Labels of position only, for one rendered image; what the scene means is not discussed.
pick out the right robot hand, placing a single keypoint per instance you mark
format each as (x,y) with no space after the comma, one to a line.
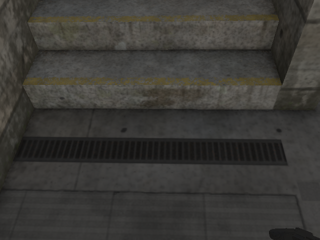
(291,234)

